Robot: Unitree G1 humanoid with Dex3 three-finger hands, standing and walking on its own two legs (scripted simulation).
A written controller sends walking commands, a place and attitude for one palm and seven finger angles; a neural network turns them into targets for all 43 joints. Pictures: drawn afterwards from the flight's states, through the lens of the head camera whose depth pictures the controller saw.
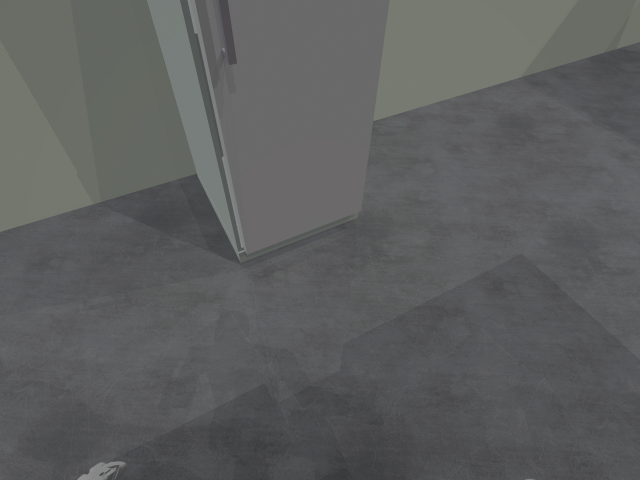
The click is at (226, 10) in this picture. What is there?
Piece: fridge door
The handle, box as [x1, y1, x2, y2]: [216, 0, 236, 64]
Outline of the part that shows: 216,0 224,43 222,52 229,64 236,63 227,0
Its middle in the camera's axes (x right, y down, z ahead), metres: -0.21 -0.50 +0.81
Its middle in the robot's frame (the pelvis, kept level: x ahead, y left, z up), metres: +0.96 +0.27 +0.19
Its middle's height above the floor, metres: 0.96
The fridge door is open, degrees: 0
